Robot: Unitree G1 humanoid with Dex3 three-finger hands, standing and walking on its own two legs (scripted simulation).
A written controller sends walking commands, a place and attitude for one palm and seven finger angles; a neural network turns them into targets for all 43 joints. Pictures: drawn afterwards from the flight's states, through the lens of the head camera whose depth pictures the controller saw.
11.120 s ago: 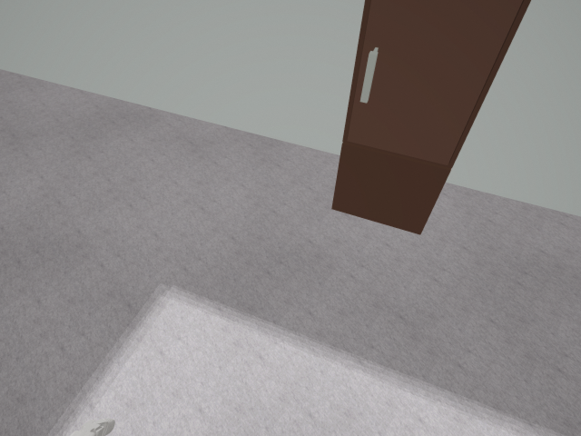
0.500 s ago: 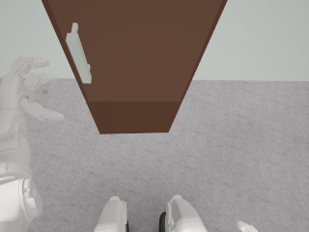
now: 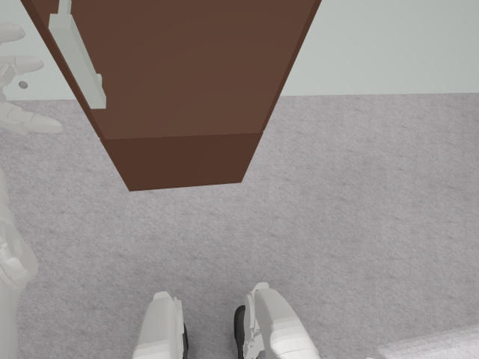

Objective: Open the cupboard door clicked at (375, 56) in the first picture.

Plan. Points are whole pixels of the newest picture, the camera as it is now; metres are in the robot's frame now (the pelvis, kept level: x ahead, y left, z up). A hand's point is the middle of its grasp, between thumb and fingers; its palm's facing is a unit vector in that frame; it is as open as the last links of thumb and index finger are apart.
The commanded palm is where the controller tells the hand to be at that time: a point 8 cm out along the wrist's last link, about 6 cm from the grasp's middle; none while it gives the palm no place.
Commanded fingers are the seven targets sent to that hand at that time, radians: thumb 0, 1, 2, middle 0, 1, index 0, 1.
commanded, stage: move the hooked fingers beside the handle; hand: left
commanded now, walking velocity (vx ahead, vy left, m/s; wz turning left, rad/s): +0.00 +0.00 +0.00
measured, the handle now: (83, 57) +0.57 +0.20 +0.06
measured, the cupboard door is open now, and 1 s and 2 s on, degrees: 0 0 0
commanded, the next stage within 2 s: slide the fingers in behind the handle in 0.82 s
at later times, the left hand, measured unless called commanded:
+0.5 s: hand (22, 82) +0.52 +0.28 +0.06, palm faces +0.07 -1.00 -0.01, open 14.0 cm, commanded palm +0.50 +0.30 +0.06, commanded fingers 0.00 -0.50 0.30 -0.30 -1.20 -0.30 -1.20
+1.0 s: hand (27, 87) +0.51 +0.27 +0.06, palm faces +0.06 -1.00 +0.00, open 14.0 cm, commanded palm +0.50 +0.29 +0.05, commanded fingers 0.00 -0.50 0.30 -0.30 -1.20 -0.30 -1.20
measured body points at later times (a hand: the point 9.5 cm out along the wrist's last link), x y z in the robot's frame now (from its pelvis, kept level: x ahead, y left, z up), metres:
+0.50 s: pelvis +0.01 +0.01 +0.01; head +0.18 +0.06 +0.42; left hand +0.51 +0.33 +0.06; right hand +0.02 -0.25 -0.09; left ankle +0.03 +0.10 -0.62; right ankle +0.04 -0.12 -0.62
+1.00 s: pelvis +0.01 +0.01 +0.01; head +0.17 +0.06 +0.42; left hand +0.50 +0.32 +0.06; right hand +0.03 -0.26 -0.09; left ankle +0.03 +0.10 -0.62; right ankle +0.04 -0.12 -0.62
